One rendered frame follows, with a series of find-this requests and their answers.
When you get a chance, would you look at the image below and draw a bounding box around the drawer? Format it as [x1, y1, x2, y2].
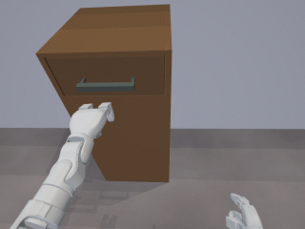
[46, 54, 165, 96]

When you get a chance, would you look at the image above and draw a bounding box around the cabinet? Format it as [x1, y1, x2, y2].
[36, 4, 173, 183]

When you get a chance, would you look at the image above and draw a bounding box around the handle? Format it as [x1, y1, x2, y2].
[75, 76, 135, 92]

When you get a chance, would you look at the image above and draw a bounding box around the robot left forearm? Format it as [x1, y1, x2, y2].
[10, 134, 94, 229]

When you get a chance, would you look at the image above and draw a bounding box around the robot right hand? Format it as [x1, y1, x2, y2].
[226, 193, 263, 229]

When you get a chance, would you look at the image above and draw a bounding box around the robot left hand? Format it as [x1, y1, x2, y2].
[69, 102, 114, 140]

